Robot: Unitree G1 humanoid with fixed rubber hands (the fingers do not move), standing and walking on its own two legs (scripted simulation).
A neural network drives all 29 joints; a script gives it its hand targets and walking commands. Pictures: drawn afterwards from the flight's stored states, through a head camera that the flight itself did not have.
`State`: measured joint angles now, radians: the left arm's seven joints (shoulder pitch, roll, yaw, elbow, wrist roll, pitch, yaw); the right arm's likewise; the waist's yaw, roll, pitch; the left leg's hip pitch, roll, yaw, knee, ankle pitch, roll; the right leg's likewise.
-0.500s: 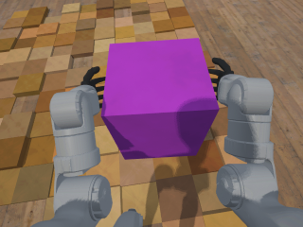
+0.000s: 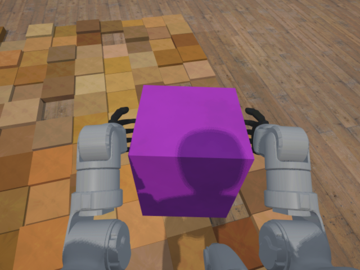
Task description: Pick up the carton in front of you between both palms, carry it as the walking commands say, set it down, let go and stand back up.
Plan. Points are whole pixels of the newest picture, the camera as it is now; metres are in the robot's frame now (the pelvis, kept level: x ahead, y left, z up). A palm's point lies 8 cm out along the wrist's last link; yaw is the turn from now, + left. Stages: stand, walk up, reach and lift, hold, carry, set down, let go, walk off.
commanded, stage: carry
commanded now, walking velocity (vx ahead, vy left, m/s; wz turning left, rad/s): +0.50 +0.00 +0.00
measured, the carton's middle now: (186, 154) +0.38 -0.02 +0.02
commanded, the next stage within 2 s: none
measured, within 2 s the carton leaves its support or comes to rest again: neither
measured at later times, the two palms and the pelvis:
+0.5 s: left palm (87, 10) +0.67 +0.20 +0.22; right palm (208, 3) +0.71 -0.09 +0.22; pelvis +0.31 +0.01 +0.04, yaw +2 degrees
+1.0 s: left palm (105, 1) +0.96 +0.22 +0.13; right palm (189, 1) +0.95 -0.08 +0.13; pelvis +0.62 +0.07 +0.02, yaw +1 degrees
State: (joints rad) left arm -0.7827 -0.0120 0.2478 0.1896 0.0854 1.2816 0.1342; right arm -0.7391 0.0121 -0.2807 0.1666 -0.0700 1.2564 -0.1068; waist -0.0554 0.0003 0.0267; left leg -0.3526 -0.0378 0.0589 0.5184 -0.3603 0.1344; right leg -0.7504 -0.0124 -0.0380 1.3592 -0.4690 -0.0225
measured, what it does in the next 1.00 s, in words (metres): walks ahead: right foot 0.04 m higher, then left foot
